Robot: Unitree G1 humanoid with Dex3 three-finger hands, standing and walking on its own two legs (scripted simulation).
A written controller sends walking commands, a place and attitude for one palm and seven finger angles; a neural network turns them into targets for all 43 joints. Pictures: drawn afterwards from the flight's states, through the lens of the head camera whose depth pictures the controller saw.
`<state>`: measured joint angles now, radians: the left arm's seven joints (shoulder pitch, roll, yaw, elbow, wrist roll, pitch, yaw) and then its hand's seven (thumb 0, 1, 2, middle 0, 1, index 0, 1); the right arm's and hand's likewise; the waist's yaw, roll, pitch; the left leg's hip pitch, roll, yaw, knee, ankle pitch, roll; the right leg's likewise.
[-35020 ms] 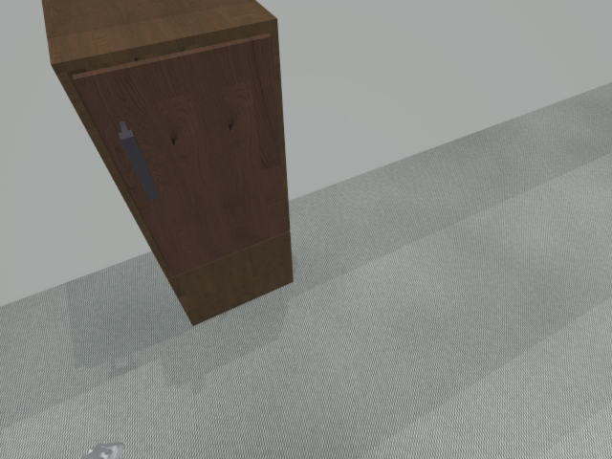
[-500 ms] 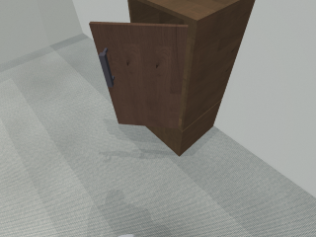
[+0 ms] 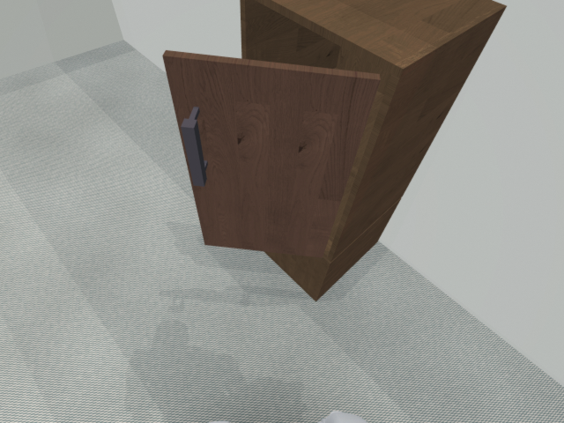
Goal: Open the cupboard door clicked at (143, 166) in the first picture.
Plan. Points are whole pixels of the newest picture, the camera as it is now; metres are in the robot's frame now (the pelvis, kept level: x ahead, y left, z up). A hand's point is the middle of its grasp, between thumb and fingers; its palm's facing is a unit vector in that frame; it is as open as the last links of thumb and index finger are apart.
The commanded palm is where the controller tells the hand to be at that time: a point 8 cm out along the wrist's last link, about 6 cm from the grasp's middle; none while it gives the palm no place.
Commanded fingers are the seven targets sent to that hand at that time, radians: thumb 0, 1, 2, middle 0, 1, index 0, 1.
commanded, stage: come to a stop and stand still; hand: left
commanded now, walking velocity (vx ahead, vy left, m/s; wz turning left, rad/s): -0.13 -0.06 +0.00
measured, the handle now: (197, 148) +0.58 +0.21 +0.00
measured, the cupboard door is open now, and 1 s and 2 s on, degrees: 41 41 41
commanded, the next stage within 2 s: look again from close up in 0.62 s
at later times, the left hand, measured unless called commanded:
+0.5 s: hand out of the picture +0.07 +0.13 -0.18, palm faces +0.02 -0.98 -0.18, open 7.3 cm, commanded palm none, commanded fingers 0.00 0.90 0.90 -0.20 -0.30 -0.20 -0.30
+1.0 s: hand out of the picture +0.03 +0.14 -0.17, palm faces -0.01 -0.97 -0.24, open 7.4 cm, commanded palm none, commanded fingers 0.00 0.90 0.90 -0.20 -0.30 -0.20 -0.30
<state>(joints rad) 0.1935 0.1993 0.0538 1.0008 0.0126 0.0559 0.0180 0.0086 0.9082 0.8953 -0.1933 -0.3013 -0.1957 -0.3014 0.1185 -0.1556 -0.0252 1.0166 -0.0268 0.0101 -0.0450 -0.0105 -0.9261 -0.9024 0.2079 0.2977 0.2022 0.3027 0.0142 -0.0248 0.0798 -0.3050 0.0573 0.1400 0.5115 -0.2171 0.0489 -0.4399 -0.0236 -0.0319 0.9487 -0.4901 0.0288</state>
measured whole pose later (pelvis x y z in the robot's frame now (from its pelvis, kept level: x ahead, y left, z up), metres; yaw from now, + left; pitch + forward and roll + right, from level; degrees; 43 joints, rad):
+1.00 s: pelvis +0.02 -0.04 +0.00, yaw -1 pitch +0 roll +1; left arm 0.28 0.17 -0.02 1.08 0.01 -0.02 0.04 0.01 0.91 0.90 -0.20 -0.30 -0.20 -0.30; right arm 0.23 -0.19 0.01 1.06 -0.02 -0.01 -0.02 0.00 -0.93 -0.90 0.20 0.30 0.20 0.30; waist 0.00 0.03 0.03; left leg -0.21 0.00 0.08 0.50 -0.30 0.02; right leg -0.19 -0.03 -0.01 0.53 -0.33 0.01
